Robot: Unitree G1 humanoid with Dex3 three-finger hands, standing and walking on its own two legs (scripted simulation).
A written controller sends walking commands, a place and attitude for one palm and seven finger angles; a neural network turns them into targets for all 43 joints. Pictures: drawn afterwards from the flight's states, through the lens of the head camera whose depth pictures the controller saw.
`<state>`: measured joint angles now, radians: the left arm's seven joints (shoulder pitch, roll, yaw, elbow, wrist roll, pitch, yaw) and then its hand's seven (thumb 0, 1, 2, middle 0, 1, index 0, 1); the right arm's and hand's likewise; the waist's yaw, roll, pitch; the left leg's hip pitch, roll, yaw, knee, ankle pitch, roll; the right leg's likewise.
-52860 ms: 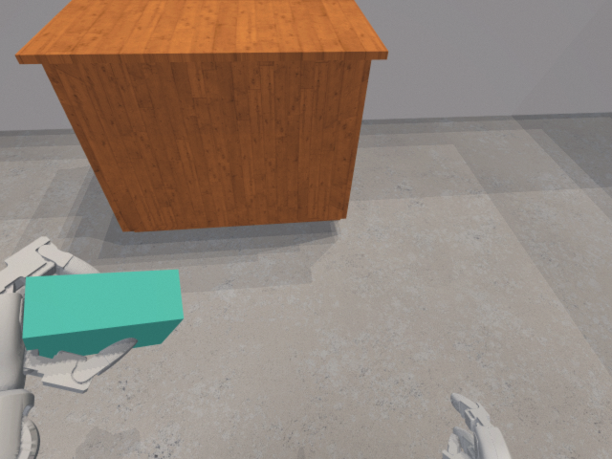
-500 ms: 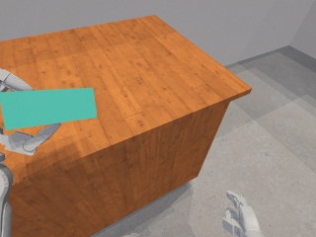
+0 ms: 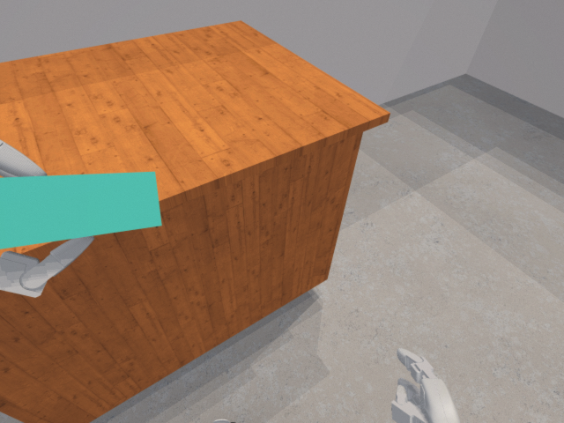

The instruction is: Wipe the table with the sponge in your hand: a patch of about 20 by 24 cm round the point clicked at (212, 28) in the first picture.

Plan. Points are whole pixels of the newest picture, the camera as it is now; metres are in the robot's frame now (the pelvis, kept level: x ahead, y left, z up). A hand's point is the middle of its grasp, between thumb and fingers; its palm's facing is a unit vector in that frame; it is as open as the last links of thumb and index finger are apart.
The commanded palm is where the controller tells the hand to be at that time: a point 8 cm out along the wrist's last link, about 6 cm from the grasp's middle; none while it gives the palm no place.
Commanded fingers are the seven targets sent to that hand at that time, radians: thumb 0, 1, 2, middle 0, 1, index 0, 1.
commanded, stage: stop stepping back and stand still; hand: left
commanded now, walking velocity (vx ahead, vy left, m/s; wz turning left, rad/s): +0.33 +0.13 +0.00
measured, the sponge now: (95, 205) +0.26 +0.20 +0.24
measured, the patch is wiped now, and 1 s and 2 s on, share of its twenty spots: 1.00 1.00 1.00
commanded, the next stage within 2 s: stand and wait in 0.84 s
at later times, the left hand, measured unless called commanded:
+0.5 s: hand out of the picture +0.06 +0.19 +0.26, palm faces +0.52 -0.78 -0.35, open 9.3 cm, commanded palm +0.01 +0.25 +0.29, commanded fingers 0.00 0.10 1.30 -1.20 -1.60 -1.20 -1.60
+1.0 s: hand out of the picture +0.04 +0.17 +0.26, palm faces +0.54 -0.76 -0.35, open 9.3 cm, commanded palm -0.03 +0.22 +0.29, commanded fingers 0.00 0.10 1.30 -1.20 -1.60 -1.20 -1.60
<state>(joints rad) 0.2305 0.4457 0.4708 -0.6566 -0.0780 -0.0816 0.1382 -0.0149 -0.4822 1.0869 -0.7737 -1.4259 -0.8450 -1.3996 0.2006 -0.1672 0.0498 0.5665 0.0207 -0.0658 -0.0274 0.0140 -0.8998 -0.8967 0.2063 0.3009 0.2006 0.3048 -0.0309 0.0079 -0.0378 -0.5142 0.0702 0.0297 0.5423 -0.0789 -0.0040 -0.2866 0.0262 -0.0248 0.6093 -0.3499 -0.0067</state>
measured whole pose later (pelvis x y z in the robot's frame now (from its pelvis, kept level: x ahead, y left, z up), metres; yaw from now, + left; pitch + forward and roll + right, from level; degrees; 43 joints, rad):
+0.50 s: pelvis -0.13 -0.04 -0.01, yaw +5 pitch -1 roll +1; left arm 0.28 0.42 0.42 -0.61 -0.06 -0.10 0.10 -0.01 -0.49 1.09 -0.78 -1.42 -0.85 -1.40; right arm 0.35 -0.20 0.03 0.66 0.03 -0.12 -0.03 0.01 -0.90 -0.90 0.20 0.30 0.20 0.30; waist -0.02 0.00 -0.09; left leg -0.27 0.07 0.01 0.81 -0.50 0.01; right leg -0.42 0.01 -0.07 0.75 -0.35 -0.04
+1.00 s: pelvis -0.16 -0.08 +0.00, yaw +6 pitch -1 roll +0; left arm 0.28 0.39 0.41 -0.59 -0.05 -0.10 0.13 -0.01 -0.49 1.09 -0.78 -1.42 -0.85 -1.40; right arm 0.22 -0.21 0.03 0.63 0.02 -0.07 -0.03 0.01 -0.90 -0.90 0.20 0.30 0.20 0.30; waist -0.01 0.04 -0.03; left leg -0.43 0.06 -0.01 0.89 -0.39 0.01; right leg -0.32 0.02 -0.10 0.65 -0.30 -0.07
